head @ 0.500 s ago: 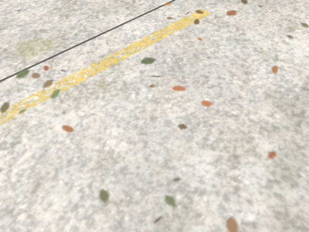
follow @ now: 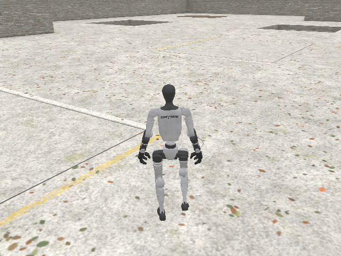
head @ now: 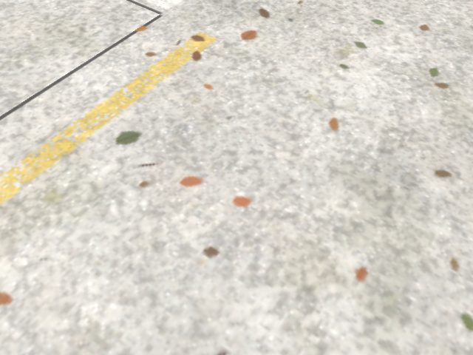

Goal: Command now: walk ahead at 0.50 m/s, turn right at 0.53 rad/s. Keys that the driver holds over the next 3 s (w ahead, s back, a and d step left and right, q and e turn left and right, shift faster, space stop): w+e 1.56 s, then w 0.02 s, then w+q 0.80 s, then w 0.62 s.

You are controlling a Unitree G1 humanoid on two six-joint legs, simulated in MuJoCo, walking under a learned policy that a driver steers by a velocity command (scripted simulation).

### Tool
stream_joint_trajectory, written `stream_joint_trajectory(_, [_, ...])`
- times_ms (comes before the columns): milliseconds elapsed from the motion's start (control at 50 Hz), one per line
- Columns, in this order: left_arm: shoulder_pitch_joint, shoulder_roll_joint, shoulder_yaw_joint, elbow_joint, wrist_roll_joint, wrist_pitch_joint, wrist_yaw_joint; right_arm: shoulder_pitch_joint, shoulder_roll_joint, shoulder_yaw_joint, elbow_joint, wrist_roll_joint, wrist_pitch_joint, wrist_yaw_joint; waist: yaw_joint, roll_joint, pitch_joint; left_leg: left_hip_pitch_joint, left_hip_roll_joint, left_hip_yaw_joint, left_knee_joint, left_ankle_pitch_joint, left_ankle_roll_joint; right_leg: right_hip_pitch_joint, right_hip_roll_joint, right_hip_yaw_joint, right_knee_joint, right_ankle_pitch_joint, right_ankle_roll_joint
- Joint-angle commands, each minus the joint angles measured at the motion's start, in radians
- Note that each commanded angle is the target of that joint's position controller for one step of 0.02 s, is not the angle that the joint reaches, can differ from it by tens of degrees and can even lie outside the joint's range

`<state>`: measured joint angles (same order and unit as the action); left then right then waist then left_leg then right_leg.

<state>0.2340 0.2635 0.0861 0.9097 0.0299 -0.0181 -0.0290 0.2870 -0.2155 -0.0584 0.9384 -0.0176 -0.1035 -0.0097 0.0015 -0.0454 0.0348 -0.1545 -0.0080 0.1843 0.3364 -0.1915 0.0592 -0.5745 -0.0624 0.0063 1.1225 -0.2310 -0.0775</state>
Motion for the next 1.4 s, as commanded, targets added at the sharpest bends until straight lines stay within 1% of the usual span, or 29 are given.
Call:
stream_joint_trajectory(20, [-0.004, -0.014, -0.009, -0.061, 0.003, 0.012, -0.018, 0.042, -0.080, -0.011, -0.030, 0.000, -0.023, 0.000, 0.018, 0.119, 0.015, 0.037, 0.275, -0.146, -0.198, 0.219, 0.082, -0.120, -0.045, 0.015, -0.027, 0.109, 0.016])
stream_joint_trajectory(120, [-0.191, -0.023, -0.030, -0.135, 0.002, 0.006, -0.039, 0.088, -0.106, -0.014, -0.017, -0.001, -0.020, -0.003, -0.017, 0.120, 0.053, 0.071, 0.259, -0.019, -0.198, 0.310, 0.071, -0.076, -0.026, -0.064, -0.327, 0.242, 0.015])
stream_joint_trajectory(200, [-0.275, -0.005, -0.031, -0.178, 0.009, 0.005, -0.046, 0.150, -0.136, -0.022, 0.005, -0.003, -0.002, -0.014, -0.040, 0.119, 0.068, 0.201, 0.295, 0.035, -0.148, 0.432, 0.064, -0.048, 0.001, -0.124, -0.453, 0.154, -0.027])
stream_joint_trajectory(260, [-0.209, 0.021, -0.018, -0.171, 0.015, 0.006, -0.035, 0.153, -0.177, -0.032, 0.010, -0.005, 0.021, -0.021, -0.002, 0.153, 0.012, 0.271, 0.302, 0.086, 0.048, 0.840, 0.049, 0.086, 0.089, -0.177, -0.497, -0.002, -0.081])
stream_joint_trajectory(300, [0.023, 0.060, 0.008, -0.104, 0.019, -0.009, -0.018, 0.137, -0.198, -0.036, -0.001, 0.000, 0.043, -0.017, 0.097, 0.123, -0.122, 0.200, 0.287, 0.111, 0.408, 0.835, 0.028, 0.369, 0.161, -0.171, -0.604, -0.004, -0.134])
stream_joint_trajectory(320, [0.172, 0.146, 0.038, -0.066, 0.032, -0.016, -0.001, 0.133, -0.172, -0.029, -0.033, -0.001, 0.045, -0.013, 0.155, 0.026, -0.229, -0.022, 0.260, 0.111, 0.708, 0.504, -0.006, 0.627, 0.017, 0.046, -0.654, -0.105, -0.185])
stream_joint_trajectory(340, [0.130, 0.260, 0.061, -0.088, 0.018, -0.011, 0.009, 0.149, -0.061, -0.009, -0.114, 0.005, 0.036, 0.012, 0.068, -0.204, -0.277, -0.486, 0.047, 0.037, 1.049, -0.378, -0.071, 0.896, -0.261, 0.584, -0.744, -0.097, -0.326])
stream_joint_trajectory(360, [0.173, 0.246, 0.058, -0.096, -0.004, 0.002, 0.015, 0.003, -0.150, -0.025, -0.144, -0.003, 0.024, 0.016, 0.127, -0.021, -0.270, -0.596, 0.042, -0.173, 1.097, -0.329, -0.067, 0.876, -0.273, 0.684, -0.840, -0.048, -0.316])
stream_joint_trajectory(380, [0.120, 0.213, 0.048, -0.081, -0.010, 0.005, 0.023, -0.050, -0.133, -0.020, -0.166, 0.012, 0.012, 0.020, 0.093, 0.007, -0.138, -0.636, 0.091, -0.189, 1.050, -0.204, -0.055, 0.770, -0.251, 0.517, -0.848, 0.061, -0.289])
stream_joint_trajectory(420, [0.028, 0.133, 0.027, -0.091, -0.023, -0.009, 0.027, -0.010, -0.126, -0.018, -0.141, -0.004, 0.013, 0.014, 0.008, 0.069, -0.042, -0.511, 0.141, -0.198, 0.892, -0.125, -0.059, 0.552, -0.153, 0.342, -0.868, 0.297, -0.224])
stream_joint_trajectory(460, [0.004, 0.101, 0.013, -0.100, -0.034, -0.029, 0.028, 0.029, -0.117, -0.016, -0.136, -0.030, 0.050, 0.018, -0.033, 0.046, -0.058, -0.417, 0.149, -0.203, 0.829, -0.121, -0.084, 0.467, -0.098, 0.271, -0.888, 0.387, -0.212])
stream_joint_trajectory(540, [0.091, 0.141, 0.019, -0.084, -0.033, -0.048, 0.024, -0.077, -0.104, -0.012, -0.183, -0.031, 0.081, 0.027, -0.012, 0.028, -0.021, -0.485, 0.137, -0.181, 0.698, -0.017, -0.116, 0.434, -0.055, 0.251, -0.925, 0.377, -0.197])
stream_joint_trajectory(760, [0.280, 0.160, 0.016, -0.063, -0.017, -0.041, 0.043, -0.415, -0.119, 0.014, -0.327, -0.013, 0.060, 0.041, 0.100, -0.026, 0.025, -0.562, 0.040, -0.186, 0.310, 0.153, -0.085, 0.645, -0.065, 0.347, -0.833, 0.530, -0.152])
stream_joint_trajectory(800, [0.245, 0.179, 0.021, -0.074, -0.015, -0.041, 0.050, -0.368, -0.139, 0.011, -0.329, -0.009, 0.051, 0.037, 0.064, -0.039, 0.020, -0.439, 0.020, -0.196, 0.234, 0.120, -0.061, 0.628, -0.072, 0.366, -0.796, 0.584, -0.123])
stream_joint_trajectory(840, [0.178, 0.203, 0.025, -0.092, -0.015, -0.047, 0.044, -0.173, -0.183, -0.007, -0.273, -0.005, 0.040, 0.018, -0.025, -0.035, -0.062, -0.139, -0.036, -0.174, 0.182, 0.047, -0.025, 0.551, -0.031, 0.343, -0.630, 0.783, -0.074])
stream_joint_trajectory(860, [0.154, 0.200, 0.024, -0.097, -0.023, -0.054, 0.033, -0.024, -0.211, -0.019, -0.240, -0.009, 0.027, 0.005, -0.105, 0.009, -0.146, 0.081, 0.007, -0.201, 0.128, 0.084, 0.003, 0.469, 0.028, 0.301, -0.430, 0.732, -0.050])
stream_joint_trajectory(880, [0.169, 0.115, 0.000, -0.132, -0.032, -0.062, 0.024, 0.137, -0.285, -0.035, -0.235, -0.035, 0.022, -0.015, -0.149, 0.118, -0.306, 0.321, 0.249, -0.442, 0.111, -0.129, 0.046, 0.329, 0.093, 0.236, -0.143, 0.390, -0.034])
stream_joint_trajectory(900, [0.298, 0.053, -0.010, -0.155, -0.056, -0.055, 0.027, 0.087, -0.353, -0.048, -0.246, -0.048, 0.033, -0.012, -0.044, 0.365, -0.372, 0.465, 0.476, -0.915, -0.021, -0.148, 0.153, 0.037, 0.243, 0.141, 0.098, -0.343, -0.007])
stream_joint_trajectory(920, [0.276, 0.135, -0.003, -0.124, -0.014, -0.039, 0.036, 0.020, -0.263, -0.038, -0.257, -0.024, 0.045, -0.004, -0.019, 0.212, -0.261, 0.337, 0.446, -0.935, -0.041, -0.257, 0.154, -0.037, 0.139, 0.140, 0.178, -0.265, -0.017])
stream_joint_trajectory(940, [0.206, 0.139, 0.000, -0.123, -0.007, -0.032, 0.027, -0.045, -0.176, -0.016, -0.265, -0.015, 0.046, -0.002, -0.013, 0.109, -0.128, 0.193, 0.398, -0.756, -0.061, -0.239, 0.135, -0.030, 0.100, 0.120, 0.154, -0.167, -0.011])
stream_joint_trajectory(960, [0.163, 0.122, -0.004, -0.127, -0.007, -0.028, 0.019, -0.069, -0.138, -0.006, -0.257, -0.017, 0.044, 0.002, -0.006, 0.067, -0.062, 0.100, 0.343, -0.610, -0.088, -0.134, 0.115, -0.012, 0.068, 0.106, 0.111, -0.117, -0.002])
stream_joint_trajectory(980, [0.146, 0.111, -0.004, -0.132, 0.000, -0.019, 0.009, -0.062, -0.134, -0.003, -0.245, -0.017, 0.039, 0.000, 0.000, 0.106, -0.040, 0.052, 0.306, -0.508, -0.107, -0.050, 0.096, 0.007, 0.045, 0.096, 0.080, -0.101, 0.005])
stream_joint_trajectory(1020, [0.143, 0.096, -0.008, -0.139, 0.005, 0.004, -0.008, -0.032, -0.138, -0.003, -0.216, -0.006, 0.021, 0.004, 0.015, 0.153, -0.031, 0.003, 0.275, -0.385, -0.134, 0.106, 0.087, 0.033, 0.031, 0.077, 0.062, -0.084, 0.015])
stream_joint_trajectory(1080, [0.058, 0.079, -0.015, -0.178, 0.006, 0.016, -0.025, 0.003, -0.150, -0.009, -0.192, 0.004, -0.002, 0.013, 0.013, 0.144, -0.021, 0.027, 0.283, -0.279, -0.171, 0.212, 0.102, -0.053, 0.008, 0.066, 0.034, -0.016, 0.024])
stream_joint_trajectory(1200, [-0.148, 0.044, -0.038, -0.252, 0.001, 0.008, -0.048, 0.054, -0.159, -0.013, -0.155, 0.001, 0.003, 0.014, -0.022, 0.129, 0.021, 0.063, 0.239, -0.078, -0.183, 0.303, 0.079, -0.094, -0.003, -0.005, -0.247, 0.198, 0.039])
stream_joint_trajectory(1280, [-0.260, 0.041, -0.046, -0.296, 0.007, 0.006, -0.061, 0.107, -0.193, -0.021, -0.128, 0.002, 0.011, 0.005, -0.051, 0.130, 0.049, 0.134, 0.269, -0.017, -0.165, 0.359, 0.060, -0.039, 0.007, -0.080, -0.428, 0.177, 0.006])
stream_joint_trajectory(1360, [-0.208, 0.071, -0.031, -0.295, 0.022, 0.007, -0.045, 0.139, -0.242, -0.030, -0.101, -0.001, 0.042, -0.007, -0.014, 0.155, -0.012, 0.247, 0.291, 0.050, 0.071, 0.827, 0.038, 0.107, 0.108, -0.148, -0.513, -0.027, -0.065])
stream_joint_trajectory(1380, [-0.104, 0.089, -0.019, -0.266, 0.024, 0.000, -0.037, 0.136, -0.253, -0.031, -0.102, 0.000, 0.052, -0.009, 0.032, 0.150, -0.076, 0.234, 0.288, 0.064, 0.235, 0.895, 0.034, 0.226, 0.151, -0.150, -0.550, -0.052, -0.092])
stream_joint_trajectory(1400, [0.072, 0.121, 0.001, -0.208, 0.031, -0.009, -0.023, 0.122, -0.251, -0.027, -0.116, 0.001, 0.058, -0.008, 0.111, 0.101, -0.175, 0.119, 0.266, 0.086, 0.476, 0.777, 0.008, 0.464, 0.164, -0.115, -0.621, -0.017, -0.126])
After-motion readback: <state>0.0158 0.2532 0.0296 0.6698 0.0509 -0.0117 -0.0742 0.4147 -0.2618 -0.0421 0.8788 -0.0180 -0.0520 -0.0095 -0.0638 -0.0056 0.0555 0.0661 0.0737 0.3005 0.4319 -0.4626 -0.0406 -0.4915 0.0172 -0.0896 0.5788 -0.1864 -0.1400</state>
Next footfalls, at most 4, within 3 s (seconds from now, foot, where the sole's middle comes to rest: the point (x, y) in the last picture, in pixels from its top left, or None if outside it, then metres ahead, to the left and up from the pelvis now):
0.30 right None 0.29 -0.13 -0.78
0.86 left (275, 295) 0.67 -0.11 -0.78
1.40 right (385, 280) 0.72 -0.46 -0.78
1.96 left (416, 201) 1.04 -0.64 -0.78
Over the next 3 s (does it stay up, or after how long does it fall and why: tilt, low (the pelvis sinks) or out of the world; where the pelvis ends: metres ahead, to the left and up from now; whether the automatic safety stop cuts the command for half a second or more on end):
stays up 1.29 -0.91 -0.02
